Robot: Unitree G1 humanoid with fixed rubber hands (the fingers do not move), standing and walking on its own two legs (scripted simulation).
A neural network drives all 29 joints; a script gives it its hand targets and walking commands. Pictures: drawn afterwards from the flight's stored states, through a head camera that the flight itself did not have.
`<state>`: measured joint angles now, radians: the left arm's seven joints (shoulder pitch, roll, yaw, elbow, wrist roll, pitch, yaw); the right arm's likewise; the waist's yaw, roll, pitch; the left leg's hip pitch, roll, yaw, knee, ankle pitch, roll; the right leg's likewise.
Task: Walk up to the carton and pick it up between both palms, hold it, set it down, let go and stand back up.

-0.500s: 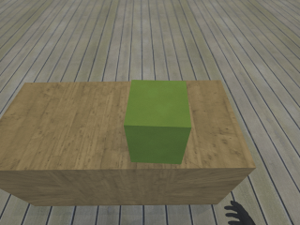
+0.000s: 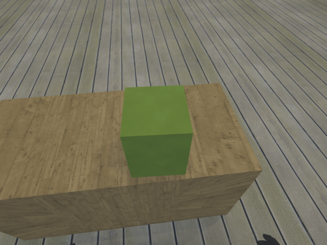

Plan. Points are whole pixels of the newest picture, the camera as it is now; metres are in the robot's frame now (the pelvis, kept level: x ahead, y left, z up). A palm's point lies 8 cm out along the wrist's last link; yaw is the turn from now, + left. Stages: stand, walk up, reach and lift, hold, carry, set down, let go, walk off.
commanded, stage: walk up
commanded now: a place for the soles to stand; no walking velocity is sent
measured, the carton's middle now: (156, 132) +0.49 +0.03 -0.08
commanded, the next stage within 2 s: none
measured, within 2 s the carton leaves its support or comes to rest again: neither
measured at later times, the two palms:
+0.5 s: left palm out of the picture +0.10 +0.27 -0.11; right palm out of the picture +0.08 -0.27 -0.12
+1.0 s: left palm out of the picture +0.11 +0.25 -0.11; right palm out of the picture +0.07 -0.26 -0.12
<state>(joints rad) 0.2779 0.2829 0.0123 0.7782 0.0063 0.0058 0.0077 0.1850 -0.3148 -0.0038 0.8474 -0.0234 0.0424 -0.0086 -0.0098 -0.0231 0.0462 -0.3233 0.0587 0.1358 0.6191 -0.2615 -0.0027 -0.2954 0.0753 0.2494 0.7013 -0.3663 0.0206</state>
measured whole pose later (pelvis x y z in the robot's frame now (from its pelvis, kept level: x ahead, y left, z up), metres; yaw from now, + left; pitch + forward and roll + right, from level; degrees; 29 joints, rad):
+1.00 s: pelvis +0.00 +0.01 +0.00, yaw -7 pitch -3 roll +2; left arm 0.28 0.25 -0.02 0.78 0.01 0.02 0.01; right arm 0.21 -0.28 0.01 0.81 -0.02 0.04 0.00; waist -0.01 0.00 0.03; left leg -0.28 0.08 0.21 0.64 -0.30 0.00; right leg -0.31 0.04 0.16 0.72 -0.36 0.01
